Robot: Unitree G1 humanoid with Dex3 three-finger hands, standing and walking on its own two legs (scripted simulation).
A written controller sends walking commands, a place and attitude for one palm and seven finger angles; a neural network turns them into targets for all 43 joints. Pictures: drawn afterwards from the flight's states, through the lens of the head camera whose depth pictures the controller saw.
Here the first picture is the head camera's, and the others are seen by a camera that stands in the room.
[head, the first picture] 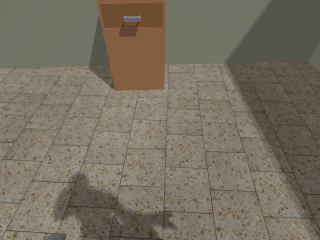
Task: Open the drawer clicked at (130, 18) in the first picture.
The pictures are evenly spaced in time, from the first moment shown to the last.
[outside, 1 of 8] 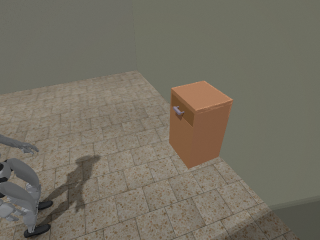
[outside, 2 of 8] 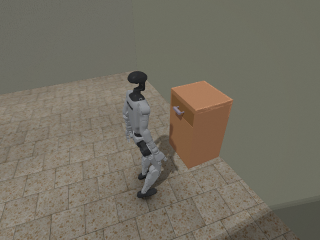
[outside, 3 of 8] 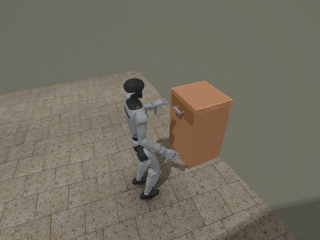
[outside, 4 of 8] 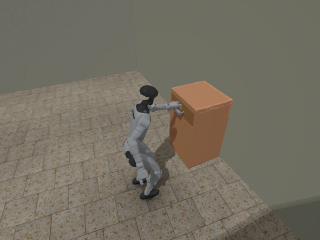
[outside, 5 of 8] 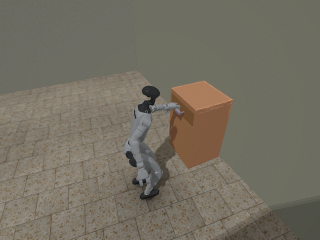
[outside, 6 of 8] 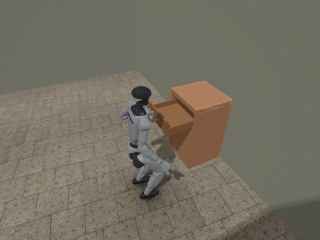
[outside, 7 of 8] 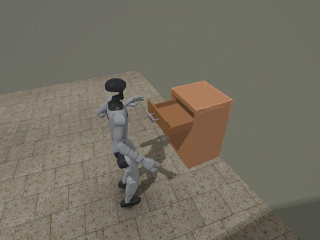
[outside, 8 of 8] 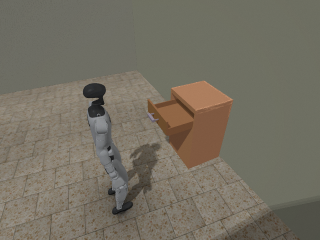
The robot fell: no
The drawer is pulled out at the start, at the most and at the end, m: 0.00 0.30 0.30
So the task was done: yes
